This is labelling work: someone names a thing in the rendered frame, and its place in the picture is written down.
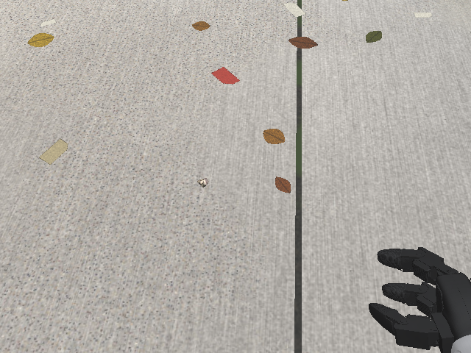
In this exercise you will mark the right robot forearm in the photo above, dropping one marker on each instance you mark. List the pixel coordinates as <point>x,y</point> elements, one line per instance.
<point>462,345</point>

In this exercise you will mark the robot right hand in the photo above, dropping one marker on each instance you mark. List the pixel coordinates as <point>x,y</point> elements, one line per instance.
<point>448,306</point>

